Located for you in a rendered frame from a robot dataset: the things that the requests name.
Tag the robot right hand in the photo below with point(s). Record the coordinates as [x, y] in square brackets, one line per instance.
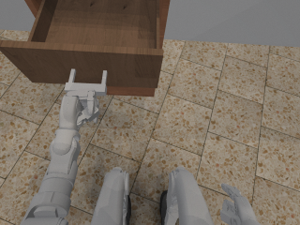
[233, 213]

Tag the robot left shin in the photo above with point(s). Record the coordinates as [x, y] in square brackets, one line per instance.
[125, 200]

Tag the robot right thigh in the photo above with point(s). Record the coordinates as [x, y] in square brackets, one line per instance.
[192, 208]

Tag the drawer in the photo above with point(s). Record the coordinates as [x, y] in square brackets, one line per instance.
[119, 36]

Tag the left robot forearm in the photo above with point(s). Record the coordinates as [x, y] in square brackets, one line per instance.
[53, 197]

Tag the handle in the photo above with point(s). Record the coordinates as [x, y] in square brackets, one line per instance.
[100, 88]

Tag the robot left hand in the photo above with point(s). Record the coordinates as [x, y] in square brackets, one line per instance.
[76, 102]

